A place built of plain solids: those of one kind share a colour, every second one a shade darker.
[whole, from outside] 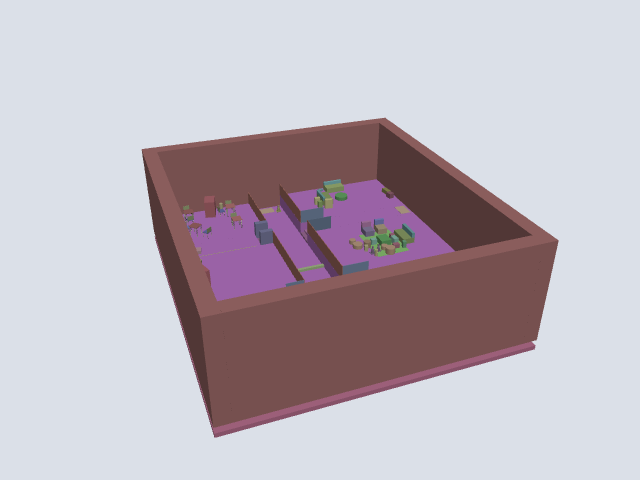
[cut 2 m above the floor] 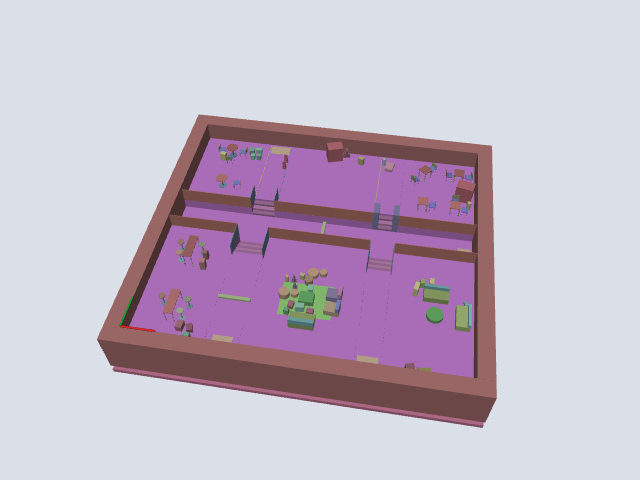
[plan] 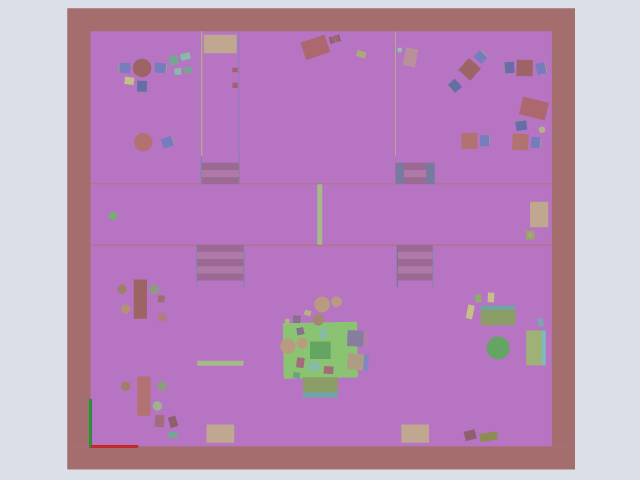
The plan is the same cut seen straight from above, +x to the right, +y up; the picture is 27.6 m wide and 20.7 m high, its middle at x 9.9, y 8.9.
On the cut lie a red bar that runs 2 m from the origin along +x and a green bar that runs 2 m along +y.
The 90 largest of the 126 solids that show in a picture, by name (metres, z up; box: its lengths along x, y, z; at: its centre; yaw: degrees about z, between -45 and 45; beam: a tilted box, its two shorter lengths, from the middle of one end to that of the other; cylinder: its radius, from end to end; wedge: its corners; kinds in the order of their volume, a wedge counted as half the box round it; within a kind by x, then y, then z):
{
 "wall_1": {"box": [1.0, 17.9, 7.0], "at": [-0.5, 8.95, 2.5]},
 "wall_2": {"box": [21.9, 1.0, 7.0], "at": [9.95, -0.5, 2.5]},
 "wall_3": {"box": [21.9, 1.0, 7.0], "at": [9.95, 18.4, 2.5]},
 "wall_4": {"box": [1.0, 17.9, 7.0], "at": [20.4, 8.95, 2.5]},
 "floor_1": {"box": [4.6, 8.7, 1.0], "at": [2.3, 4.35, 0.46]},
 "floor_2": {"box": [4.8, 6.6, 1.01], "at": [2.4, 14.6, 0.16]},
 "floor_3": {"box": [2.0, 7.15, 1.0], "at": [5.6, 3.58, 0.46]},
 "floor_4": {"box": [1.6, 5.67, 1.0], "at": [5.6, 15.06, 0.16]},
 "floor_5": {"box": [6.75, 6.6, 1.0], "at": [9.78, 14.6, 0.16]},
 "floor_6": {"box": [6.65, 8.7, 1.0], "at": [9.93, 4.35, 0.46]},
 "floor_7": {"box": [19.9, 2.6, 1.0], "at": [9.95, 10.0, -0.5]},
 "floor_8": {"box": [1.5, 7.15, 1.0], "at": [14.0, 3.58, 0.46]},
 "floor_9": {"box": [1.7, 5.67, 1.0], "at": [14.0, 15.06, 0.16]},
 "floor_10": {"box": [5.15, 8.7, 1.0], "at": [17.32, 4.35, 0.46]},
 "floor_11": {"box": [5.05, 6.6, 1.0], "at": [17.38, 14.6, 0.16]},
 "floor_base_1": {"box": [19.9, 8.6, 0.3], "at": [9.95, 4.3, -0.61]},
 "floor_base_2": {"box": [21.9, 19.9, 0.3], "at": [9.95, 8.95, -1.57]},
 "step_tread_1": {"box": [2.0, 0.31, 0.84], "at": [5.6, 7.3, 0.38]},
 "step_tread_2": {"box": [2.0, 0.31, 0.68], "at": [5.6, 7.61, 0.3]},
 "step_tread_3": {"box": [2.0, 0.31, 0.52], "at": [5.6, 7.92, 0.22]},
 "step_tread_4": {"box": [2.0, 0.31, 0.36], "at": [5.6, 8.23, 0.14]},
 "step_tread_5": {"box": [2.0, 0.31, 0.2], "at": [5.6, 8.54, 0.06]},
 "step_tread_6": {"box": [1.6, 0.31, 0.51], "at": [5.6, 11.46, -0.09]},
 "step_tread_7": {"box": [1.6, 0.31, 0.67], "at": [5.6, 11.77, -0.01]},
 "step_tread_8": {"box": [1.6, 0.31, 0.83], "at": [5.6, 12.08, 0.08]},
 "step_tread_9": {"box": [1.5, 0.31, 0.84], "at": [14.0, 7.3, 0.38]},
 "step_tread_10": {"box": [1.5, 0.31, 0.68], "at": [14.0, 7.61, 0.3]},
 "step_tread_11": {"box": [1.5, 0.31, 0.52], "at": [14.0, 7.92, 0.22]},
 "step_tread_12": {"box": [1.5, 0.31, 0.36], "at": [14.0, 8.23, 0.14]},
 "step_tread_13": {"box": [1.5, 0.31, 0.2], "at": [14.0, 8.54, 0.06]},
 "step_tread_14": {"box": [0.95, 0.31, 0.51], "at": [14.0, 11.46, -0.09]},
 "step_tread_15": {"box": [0.95, 0.31, 0.67], "at": [14.0, 11.77, -0.01]},
 "step_tread_16": {"box": [0.95, 0.31, 0.83], "at": [14.0, 12.08, 0.08]},
 "trolley_1": {"box": [1.1, 0.79, 1.2], "at": [9.7, 17.21, 1.26], "yaw": 18.6},
 "trolley_2": {"box": [1.15, 0.78, 1.29], "at": [19.12, 14.57, 1.3], "yaw": -13.5},
 "sofa_seat_1": {"box": [1.5, 0.87, 0.41], "at": [9.91, 2.55, 1.17]},
 "sofa_seat_2": {"box": [1.5, 0.85, 0.42], "at": [17.58, 5.65, 1.17]},
 "sofa_seat_3": {"box": [0.85, 1.5, 0.42], "at": [19.22, 4.25, 1.17]},
 "flank_1": {"box": [0.38, 0.93, 2.0], "at": [13.34, 11.77, 0.66]},
 "flank_2": {"box": [0.38, 0.93, 2.0], "at": [14.66, 11.77, 0.66]},
 "rail_rim_1": {"box": [4.6, 0.04, 1.0], "at": [2.3, 8.68, 1.46]},
 "rail_rim_2": {"box": [4.8, 0.04, 1.0], "at": [2.4, 11.32, 1.17]},
 "rail_rim_3": {"box": [6.75, 0.04, 1.0], "at": [9.78, 11.32, 1.16]},
 "rail_rim_4": {"box": [6.65, 0.04, 1.0], "at": [9.93, 8.68, 1.46]},
 "rail_rim_5": {"box": [5.15, 0.04, 1.0], "at": [17.32, 8.68, 1.46]},
 "rail_rim_6": {"box": [5.05, 0.04, 1.0], "at": [17.38, 11.32, 1.16]},
 "low_1": {"box": [0.9, 0.75, 0.41], "at": [9.91, 4.15, 1.17], "yaw": 0.1},
 "low_2": {"cylinder": 0.5, "from": [17.58, 4.25, 0.96], "to": [17.58, 4.25, 1.24]},
 "pouf_1": {"cylinder": 0.33, "from": [8.52, 4.32, 0.97], "to": [8.52, 4.32, 1.41]},
 "pouf_2": {"cylinder": 0.24, "from": [9.13, 4.46, 0.97], "to": [9.13, 4.46, 1.25]},
 "pouf_3": {"cylinder": 0.25, "from": [9.83, 5.46, 0.97], "to": [9.83, 5.46, 1.4]},
 "pouf_4": {"cylinder": 0.34, "from": [9.99, 6.12, 0.96], "to": [9.99, 6.12, 1.24]},
 "pouf_5": {"cylinder": 0.23, "from": [10.61, 6.24, 0.96], "to": [10.61, 6.24, 1.25]},
 "low_rug_1": {"box": [3.2, 2.4, 0.06], "at": [9.91, 4.15, 0.94], "yaw": 1.1},
 "rail_1": {"box": [0.04, 1.81, 1.0], "at": [4.58, 7.75, 1.46]},
 "rail_2": {"box": [0.04, 1.19, 1.0], "at": [4.78, 11.94, 1.17]},
 "rail_3": {"box": [0.04, 1.19, 1.0], "at": [6.42, 11.94, 1.16]},
 "rail_4": {"box": [0.04, 1.81, 1.0], "at": [6.62, 7.75, 1.46]},
 "rail_5": {"box": [0.04, 1.81, 1.0], "at": [13.23, 7.75, 1.46]},
 "rail_6": {"box": [0.04, 1.81, 1.0], "at": [14.77, 7.75, 1.46]},
 "suitcase_1": {"box": [0.41, 0.32, 0.63], "at": [1.68, 15.76, 0.98], "yaw": -6.7},
 "suitcase_2": {"box": [0.4, 0.28, 0.58], "at": [11.68, 16.91, 0.95], "yaw": -19.5},
 "suitcase_3": {"box": [0.28, 0.6, 0.73], "at": [16.38, 5.8, 1.32], "yaw": -10.9},
 "suitcase_4": {"box": [0.28, 0.42, 0.57], "at": [17.27, 6.42, 1.25], "yaw": -3.9},
 "bag_1": {"box": [0.42, 0.27, 0.43], "at": [3.55, 0.49, 1.18], "yaw": -9.4},
 "bag_2": {"box": [0.38, 0.42, 0.48], "at": [3.59, 16.66, 0.91], "yaw": 13.4},
 "bag_3": {"box": [0.42, 0.29, 0.43], "at": [4.1, 16.81, 0.88], "yaw": 12.5},
 "bag_4": {"box": [0.54, 0.35, 0.47], "at": [9.63, 3.45, 1.2], "yaw": 5.2},
 "bag_5": {"box": [0.31, 0.42, 0.4], "at": [10.03, 4.89, 1.17], "yaw": 6.2},
 "sofa_back_1": {"box": [1.5, 0.22, 0.38], "at": [9.91, 2.22, 1.57]},
 "sofa_back_2": {"box": [1.5, 0.18, 0.26], "at": [17.58, 5.98, 1.51]},
 "sofa_back_3": {"box": [0.18, 1.5, 0.26], "at": [19.55, 4.25, 1.51]},
 "arm0a_seat_1": {"box": [0.92, 0.69, 0.41], "at": [11.54, 3.64, 1.17], "yaw": -4.7},
 "arm0b_seat_1": {"box": [0.92, 0.69, 0.41], "at": [11.54, 4.65, 1.17], "yaw": -2.5},
 "low_mat_1": {"box": [1.2, 0.8, 0.06], "at": [5.6, 0.55, 0.94]},
 "low_mat_2": {"box": [1.42, 0.8, 0.06], "at": [5.6, 17.35, 0.64]},
 "low_mat_3": {"box": [1.2, 0.8, 0.06], "at": [14.0, 0.55, 0.94]},
 "low_mat_4": {"box": [0.8, 1.1, 0.06], "at": [19.35, 10.0, -0.02]},
 "step_hump_1": {"box": [2.0, 0.22, 0.2], "at": [5.6, 3.58, 1.01]},
 "step_hump_2": {"box": [0.22, 2.6, 0.23], "at": [9.89, 10.0, 0.07]},
 "carton_1": {"box": [0.4, 0.52, 0.4], "at": [2.98, 1.09, 1.16], "yaw": -4.2},
 "carton_2": {"box": [0.34, 0.47, 0.3], "at": [3.56, 1.06, 1.11], "yaw": 16.4},
 "carton_3": {"box": [0.49, 0.41, 0.4], "at": [16.38, 0.48, 1.16], "yaw": 14.1},
 "bin_1": {"box": [0.29, 0.3, 0.65], "at": [3.06, 6.36, 1.28], "yaw": -2.3},
 "bin_2": {"box": [0.35, 0.37, 0.74], "at": [3.09, 5.57, 1.33], "yaw": 6.8},
 "inway_suitcase_lying_1": {"box": [0.54, 0.77, 0.29], "at": [13.8, 16.78, 0.76], "yaw": -11.3},
 "duffel_1": {"box": [0.76, 0.36, 0.31], "at": [17.17, 0.41, 1.11], "yaw": 8.3},
 "arm0a_back_1": {"box": [0.22, 0.69, 0.38], "at": [11.89, 3.61, 1.57], "yaw": -4.7},
 "arm0b_back_1": {"box": [0.22, 0.69, 0.38], "at": [11.89, 4.64, 1.57], "yaw": -2.5},
 "cabin_bag_1": {"box": [0.26, 0.34, 0.5], "at": [16.73, 6.38, 1.21], "yaw": 6.1}
}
